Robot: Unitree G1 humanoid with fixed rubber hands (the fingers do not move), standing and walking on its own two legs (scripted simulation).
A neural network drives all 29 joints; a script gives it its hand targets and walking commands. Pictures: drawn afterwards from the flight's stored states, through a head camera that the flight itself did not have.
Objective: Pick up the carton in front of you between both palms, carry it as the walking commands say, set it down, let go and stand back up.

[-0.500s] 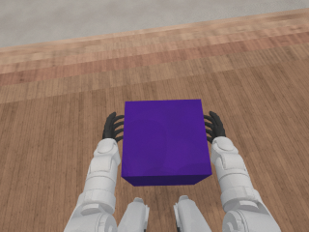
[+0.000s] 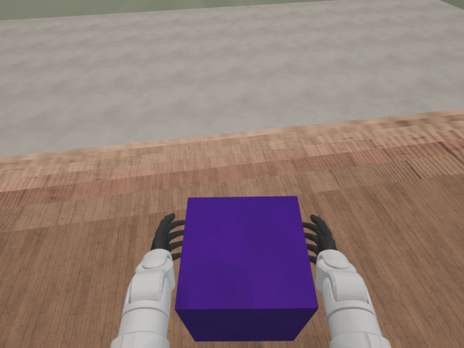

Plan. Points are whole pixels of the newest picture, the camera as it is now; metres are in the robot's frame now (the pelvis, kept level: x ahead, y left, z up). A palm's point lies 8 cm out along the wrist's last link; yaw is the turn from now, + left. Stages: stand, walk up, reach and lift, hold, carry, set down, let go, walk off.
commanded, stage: reach and lift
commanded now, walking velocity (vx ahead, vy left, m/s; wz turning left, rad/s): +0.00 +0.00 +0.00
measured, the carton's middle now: (243, 272) +0.29 +0.00 -0.07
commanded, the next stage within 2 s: hold in 1.06 s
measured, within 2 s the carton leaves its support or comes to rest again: neither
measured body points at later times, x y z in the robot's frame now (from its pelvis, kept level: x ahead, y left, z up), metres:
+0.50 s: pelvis -0.02 +0.00 +0.01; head -0.05 +0.00 +0.46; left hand +0.29 +0.15 +0.03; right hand +0.29 -0.15 +0.03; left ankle +0.00 +0.13 -0.73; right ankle +0.01 -0.13 -0.73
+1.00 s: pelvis +0.00 +0.00 +0.01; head -0.04 +0.00 +0.46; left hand +0.30 +0.15 +0.04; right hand +0.29 -0.15 +0.04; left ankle +0.00 +0.13 -0.73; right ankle +0.01 -0.13 -0.73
